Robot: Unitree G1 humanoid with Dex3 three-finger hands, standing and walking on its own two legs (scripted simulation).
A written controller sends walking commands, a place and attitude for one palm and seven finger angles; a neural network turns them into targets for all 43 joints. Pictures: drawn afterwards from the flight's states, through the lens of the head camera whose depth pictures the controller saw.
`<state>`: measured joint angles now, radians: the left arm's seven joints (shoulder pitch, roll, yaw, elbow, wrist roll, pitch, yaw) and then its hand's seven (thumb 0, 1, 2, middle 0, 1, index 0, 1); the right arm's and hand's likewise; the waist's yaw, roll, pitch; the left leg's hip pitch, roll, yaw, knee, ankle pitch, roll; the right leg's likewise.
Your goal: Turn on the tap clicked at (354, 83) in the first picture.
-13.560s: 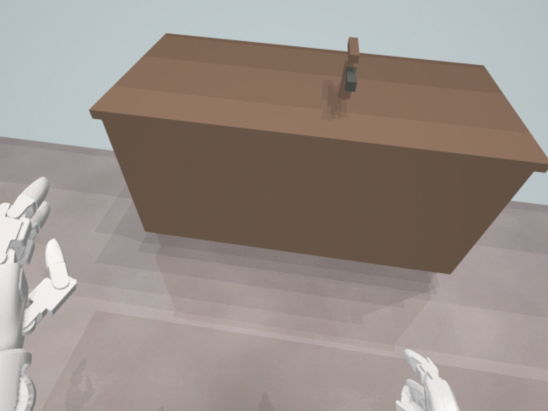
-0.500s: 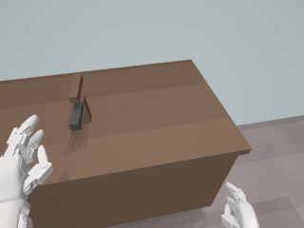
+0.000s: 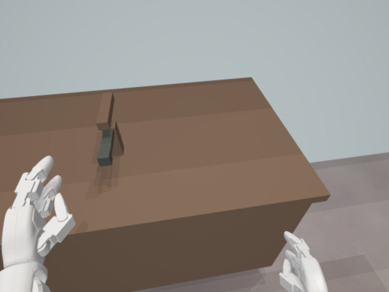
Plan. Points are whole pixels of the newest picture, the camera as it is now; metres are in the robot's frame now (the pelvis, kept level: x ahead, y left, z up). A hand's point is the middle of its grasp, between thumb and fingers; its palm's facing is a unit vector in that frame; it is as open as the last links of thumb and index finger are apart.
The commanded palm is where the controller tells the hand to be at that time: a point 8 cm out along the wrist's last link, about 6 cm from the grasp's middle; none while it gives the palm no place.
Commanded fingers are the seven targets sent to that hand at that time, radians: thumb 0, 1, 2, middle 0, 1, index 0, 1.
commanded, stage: turn the palm inward beside the body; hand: left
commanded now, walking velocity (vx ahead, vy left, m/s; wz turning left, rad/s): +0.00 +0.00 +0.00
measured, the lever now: (104, 158) +0.38 +0.28 +0.05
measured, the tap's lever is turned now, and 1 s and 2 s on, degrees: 0 0 0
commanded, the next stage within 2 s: reach beside the lever's end, fingers flat in 0.44 s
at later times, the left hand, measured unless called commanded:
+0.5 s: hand (80, 217) +0.19 +0.22 +0.14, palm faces +0.45 -0.89 -0.12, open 7.4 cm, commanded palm +0.13 +0.26 +0.15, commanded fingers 0.00 0.90 0.90 -0.20 -0.30 -0.20 -0.30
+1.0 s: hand (83, 206) +0.21 +0.23 +0.12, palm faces +0.47 -0.88 -0.11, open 7.4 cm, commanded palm +0.17 +0.27 +0.12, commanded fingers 0.00 0.90 0.90 -0.20 -0.29 -0.20 -0.29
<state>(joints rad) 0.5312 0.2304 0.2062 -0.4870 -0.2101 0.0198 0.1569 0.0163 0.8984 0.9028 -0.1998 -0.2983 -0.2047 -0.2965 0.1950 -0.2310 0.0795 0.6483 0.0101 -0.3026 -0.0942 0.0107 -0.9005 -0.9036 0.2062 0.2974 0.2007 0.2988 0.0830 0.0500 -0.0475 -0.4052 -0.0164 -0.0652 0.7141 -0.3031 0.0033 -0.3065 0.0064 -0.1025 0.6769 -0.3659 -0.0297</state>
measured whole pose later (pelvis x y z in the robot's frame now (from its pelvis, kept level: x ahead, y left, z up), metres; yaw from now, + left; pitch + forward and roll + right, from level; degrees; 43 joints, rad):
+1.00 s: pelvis +0.00 -0.02 +0.00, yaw +0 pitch +0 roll -1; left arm 0.36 0.23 0.25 -0.25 -0.23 -0.04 0.15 0.02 0.90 0.90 -0.20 -0.30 -0.20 -0.30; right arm 0.19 -0.25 0.06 0.68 0.01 -0.29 -0.11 0.01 -0.90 -0.90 0.21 0.30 0.20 0.30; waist 0.06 0.07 -0.04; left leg -0.41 0.00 -0.08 0.69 -0.29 -0.02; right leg -0.31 0.03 -0.12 0.66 -0.36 -0.06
